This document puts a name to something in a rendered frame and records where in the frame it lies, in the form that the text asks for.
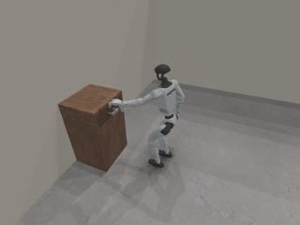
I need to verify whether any robot left upper arm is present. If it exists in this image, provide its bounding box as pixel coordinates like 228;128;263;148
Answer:
139;89;163;106

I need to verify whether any robot left hand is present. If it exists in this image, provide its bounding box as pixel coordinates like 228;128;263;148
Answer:
108;98;124;113

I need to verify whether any cabinet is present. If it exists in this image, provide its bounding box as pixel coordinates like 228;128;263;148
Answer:
57;83;128;172

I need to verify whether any robot right upper arm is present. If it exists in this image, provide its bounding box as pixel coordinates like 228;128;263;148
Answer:
170;80;185;101

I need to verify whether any robot right foot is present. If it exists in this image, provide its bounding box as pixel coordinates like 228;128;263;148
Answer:
158;150;173;158

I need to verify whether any robot left forearm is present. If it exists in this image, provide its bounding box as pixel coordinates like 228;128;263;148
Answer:
120;98;142;108

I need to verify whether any handle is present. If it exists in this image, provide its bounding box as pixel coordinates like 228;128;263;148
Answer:
108;108;119;115

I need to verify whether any robot right shin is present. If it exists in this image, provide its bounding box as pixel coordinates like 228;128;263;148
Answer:
158;135;169;154

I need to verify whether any drawer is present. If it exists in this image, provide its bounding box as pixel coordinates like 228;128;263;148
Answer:
96;95;122;128

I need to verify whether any robot right forearm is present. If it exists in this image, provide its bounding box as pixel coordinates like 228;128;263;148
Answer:
175;99;185;111

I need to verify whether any robot right hand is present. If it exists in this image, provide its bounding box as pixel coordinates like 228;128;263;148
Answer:
173;110;180;116

